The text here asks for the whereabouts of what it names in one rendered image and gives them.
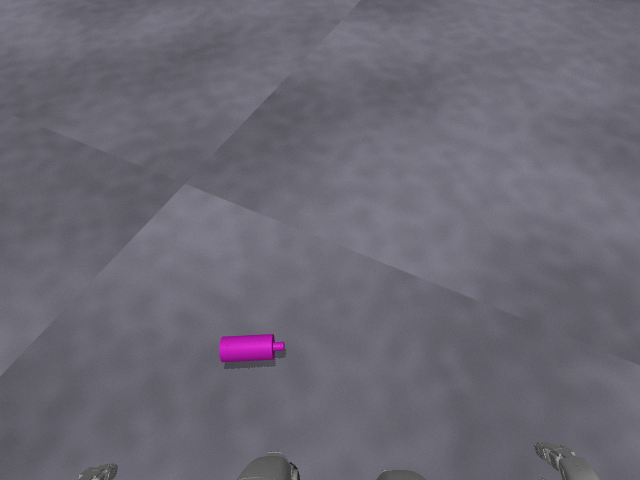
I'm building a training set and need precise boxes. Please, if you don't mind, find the right robot hand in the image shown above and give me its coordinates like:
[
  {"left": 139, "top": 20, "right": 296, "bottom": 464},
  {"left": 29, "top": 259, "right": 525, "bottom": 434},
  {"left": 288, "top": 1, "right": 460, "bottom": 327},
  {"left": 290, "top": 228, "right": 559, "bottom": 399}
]
[{"left": 534, "top": 442, "right": 600, "bottom": 480}]

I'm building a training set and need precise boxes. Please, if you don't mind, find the bottle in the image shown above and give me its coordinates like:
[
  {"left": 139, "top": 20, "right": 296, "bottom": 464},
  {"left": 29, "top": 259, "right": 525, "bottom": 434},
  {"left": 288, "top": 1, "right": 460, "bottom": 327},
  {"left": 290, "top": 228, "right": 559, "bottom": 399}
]
[{"left": 219, "top": 334, "right": 284, "bottom": 362}]

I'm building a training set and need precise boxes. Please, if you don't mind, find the left robot hand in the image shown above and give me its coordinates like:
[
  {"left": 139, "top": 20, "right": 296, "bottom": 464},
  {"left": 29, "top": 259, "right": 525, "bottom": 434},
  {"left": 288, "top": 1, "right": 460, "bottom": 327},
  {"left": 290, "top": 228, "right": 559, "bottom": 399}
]
[{"left": 78, "top": 464, "right": 118, "bottom": 480}]

